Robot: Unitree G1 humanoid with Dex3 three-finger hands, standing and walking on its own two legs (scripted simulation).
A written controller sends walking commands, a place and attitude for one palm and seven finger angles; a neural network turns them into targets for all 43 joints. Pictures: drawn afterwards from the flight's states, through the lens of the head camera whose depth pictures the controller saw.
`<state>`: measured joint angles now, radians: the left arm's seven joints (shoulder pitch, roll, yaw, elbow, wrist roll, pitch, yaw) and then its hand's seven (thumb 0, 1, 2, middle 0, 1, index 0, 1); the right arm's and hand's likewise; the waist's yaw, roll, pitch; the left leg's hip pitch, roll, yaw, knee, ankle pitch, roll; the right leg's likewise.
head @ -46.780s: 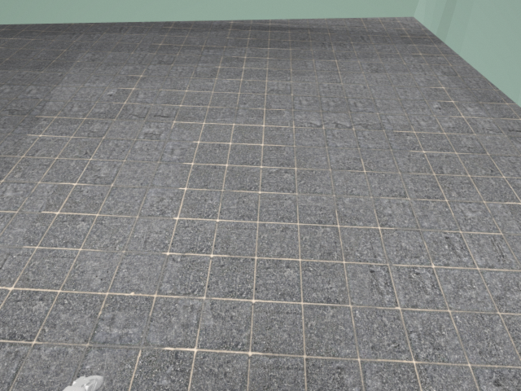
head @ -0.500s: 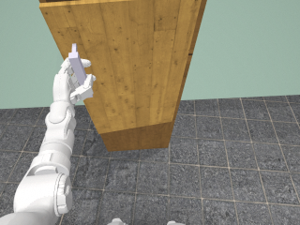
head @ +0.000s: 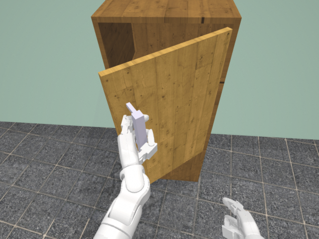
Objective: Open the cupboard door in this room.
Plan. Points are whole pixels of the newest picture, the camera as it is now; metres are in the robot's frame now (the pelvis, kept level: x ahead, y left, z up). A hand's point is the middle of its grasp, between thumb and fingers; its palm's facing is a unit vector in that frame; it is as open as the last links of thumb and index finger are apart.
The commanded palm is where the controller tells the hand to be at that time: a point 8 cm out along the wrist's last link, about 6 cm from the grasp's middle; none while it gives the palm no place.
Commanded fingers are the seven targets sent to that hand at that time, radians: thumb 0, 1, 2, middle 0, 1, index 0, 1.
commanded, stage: pull the door open along its arc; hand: left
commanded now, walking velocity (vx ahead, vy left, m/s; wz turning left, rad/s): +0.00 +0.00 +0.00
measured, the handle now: (137, 129) +0.37 +0.07 +0.09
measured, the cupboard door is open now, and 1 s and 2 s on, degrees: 39 44 45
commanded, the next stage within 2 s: open thumb and fingers to let go in 0.14 s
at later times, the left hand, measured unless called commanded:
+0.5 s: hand (158, 151) +0.31 +0.02 +0.08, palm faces +0.29 -0.95 -0.05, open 7.4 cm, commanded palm +0.26 +0.05 +0.08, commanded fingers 0.00 -0.08 0.48 -0.33 -1.25 -0.33 -1.25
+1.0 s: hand (151, 157) +0.29 +0.03 +0.09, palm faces +0.27 -0.96 -0.02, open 14.9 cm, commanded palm +0.25 +0.06 +0.08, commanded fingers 0.00 -0.50 0.30 -0.16 -0.35 -0.16 -0.35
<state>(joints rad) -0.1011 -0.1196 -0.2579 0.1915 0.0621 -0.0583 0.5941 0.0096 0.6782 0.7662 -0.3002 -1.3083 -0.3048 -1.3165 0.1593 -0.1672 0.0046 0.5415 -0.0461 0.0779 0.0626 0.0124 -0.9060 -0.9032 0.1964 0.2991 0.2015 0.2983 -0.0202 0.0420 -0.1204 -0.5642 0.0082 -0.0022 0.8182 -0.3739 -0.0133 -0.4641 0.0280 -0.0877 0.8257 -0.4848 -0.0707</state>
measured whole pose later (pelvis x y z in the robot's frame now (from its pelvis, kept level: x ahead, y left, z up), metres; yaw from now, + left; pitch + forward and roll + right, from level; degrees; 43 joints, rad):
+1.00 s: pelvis -0.01 -0.02 +0.00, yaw +1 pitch +5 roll +1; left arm 0.04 -0.09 -0.28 0.09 0.05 -0.10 0.55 -0.01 -0.48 0.31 -0.24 -0.81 -0.24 -0.81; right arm 0.17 -0.20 0.00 0.57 -0.04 0.04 0.02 0.02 -0.91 -0.90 0.20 0.30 0.20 0.30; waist -0.02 0.05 -0.09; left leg -0.53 -0.01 -0.05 0.79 -0.35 -0.04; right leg -0.44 0.03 -0.11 0.82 -0.48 -0.09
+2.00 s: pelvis -0.01 +0.02 +0.00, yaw -1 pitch +5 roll +0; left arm 0.36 0.06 -0.27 -0.20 -0.02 -0.19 0.11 -0.01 -0.50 0.30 -0.15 -0.30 -0.15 -0.30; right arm 0.23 -0.20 0.03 0.42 0.00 0.02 0.03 0.02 -0.90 -0.90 0.20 0.30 0.20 0.30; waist -0.01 0.04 -0.08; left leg -0.56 -0.01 0.01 0.86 -0.39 0.01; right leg -0.47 0.02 -0.06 0.87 -0.49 -0.04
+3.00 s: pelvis +0.00 +0.02 +0.00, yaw -1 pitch +3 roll -1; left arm 0.55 0.24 0.05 -0.44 -0.21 -0.09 -0.13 -0.01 -0.45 0.32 -0.16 -0.30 -0.15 -0.30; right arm 0.27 -0.23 0.04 0.45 0.04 -0.11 -0.06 0.02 -0.90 -0.90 0.20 0.30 0.20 0.30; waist 0.03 0.06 -0.11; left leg -0.49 -0.01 -0.01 0.82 -0.38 0.01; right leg -0.38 0.03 -0.07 0.79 -0.47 -0.04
